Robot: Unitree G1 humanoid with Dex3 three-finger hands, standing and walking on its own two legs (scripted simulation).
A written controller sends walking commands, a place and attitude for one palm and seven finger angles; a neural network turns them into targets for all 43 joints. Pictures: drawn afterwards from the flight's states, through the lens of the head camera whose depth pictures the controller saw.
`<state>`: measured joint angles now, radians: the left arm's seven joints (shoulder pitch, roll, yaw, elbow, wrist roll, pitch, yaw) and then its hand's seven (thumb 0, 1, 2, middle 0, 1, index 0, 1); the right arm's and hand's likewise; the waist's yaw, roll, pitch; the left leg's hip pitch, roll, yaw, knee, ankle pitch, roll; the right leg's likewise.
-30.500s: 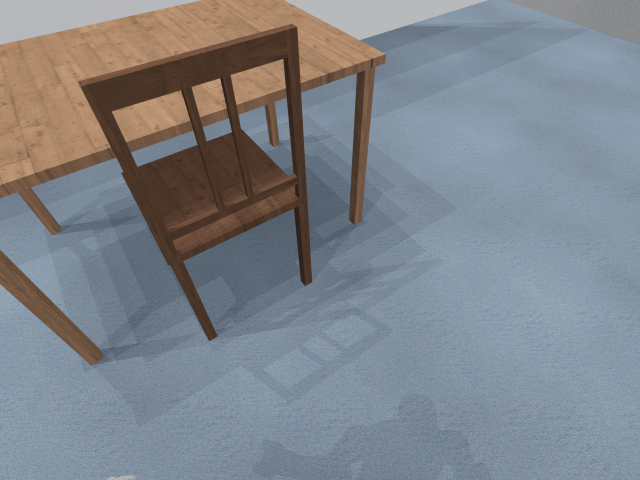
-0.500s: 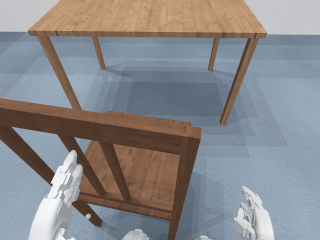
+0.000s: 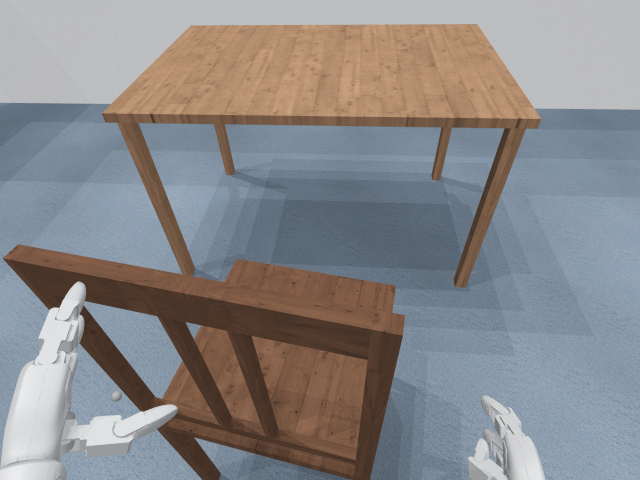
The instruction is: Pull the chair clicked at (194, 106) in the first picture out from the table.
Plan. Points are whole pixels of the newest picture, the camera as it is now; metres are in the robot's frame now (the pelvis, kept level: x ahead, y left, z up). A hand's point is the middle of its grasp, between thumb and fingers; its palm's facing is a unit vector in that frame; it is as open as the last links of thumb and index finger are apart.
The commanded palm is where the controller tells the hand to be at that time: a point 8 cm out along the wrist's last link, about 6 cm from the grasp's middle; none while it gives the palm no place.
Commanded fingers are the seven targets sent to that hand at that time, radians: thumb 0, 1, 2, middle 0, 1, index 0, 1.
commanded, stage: draw the hand back to the body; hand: left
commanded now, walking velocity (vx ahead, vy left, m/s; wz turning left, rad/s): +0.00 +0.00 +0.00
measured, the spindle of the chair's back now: (202, 376) +0.26 +0.21 -0.05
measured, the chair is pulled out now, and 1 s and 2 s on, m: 0.63 0.62 0.62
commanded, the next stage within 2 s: step back with the hand held close in 0.72 s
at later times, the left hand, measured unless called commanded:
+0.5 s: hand (73, 300) +0.21 +0.26 +0.19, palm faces +0.52 -0.74 -0.42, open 7.7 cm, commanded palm +0.16 +0.29 +0.19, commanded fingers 0.00 0.90 0.90 -0.20 -0.30 -0.20 -0.30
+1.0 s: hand (86, 299) +0.22 +0.26 +0.18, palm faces +0.42 -0.77 -0.49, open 7.4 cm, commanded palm +0.16 +0.29 +0.19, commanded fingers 0.00 0.90 0.90 -0.20 -0.30 -0.20 -0.30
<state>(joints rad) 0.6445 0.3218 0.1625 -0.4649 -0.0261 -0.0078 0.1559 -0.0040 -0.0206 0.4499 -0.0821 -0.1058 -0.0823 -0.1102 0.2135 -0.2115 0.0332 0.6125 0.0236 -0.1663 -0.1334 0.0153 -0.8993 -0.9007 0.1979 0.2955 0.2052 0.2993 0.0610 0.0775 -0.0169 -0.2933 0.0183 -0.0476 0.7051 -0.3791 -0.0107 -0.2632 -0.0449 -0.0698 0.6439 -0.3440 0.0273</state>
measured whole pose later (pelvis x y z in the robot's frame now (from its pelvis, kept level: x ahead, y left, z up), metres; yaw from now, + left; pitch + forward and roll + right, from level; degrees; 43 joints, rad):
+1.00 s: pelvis +0.01 +0.00 +0.02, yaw -2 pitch -2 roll -1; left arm 0.47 0.37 0.40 -0.41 -0.05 -0.09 0.13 0.02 0.89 0.89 -0.21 -0.29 -0.21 -0.30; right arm 0.14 -0.23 -0.01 0.63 0.02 -0.05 -0.09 0.01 -0.90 -0.90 0.20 0.30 0.20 0.30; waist 0.03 0.08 0.06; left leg -0.17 0.03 0.00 0.48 -0.28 -0.02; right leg -0.17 -0.03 -0.03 0.44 -0.24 0.02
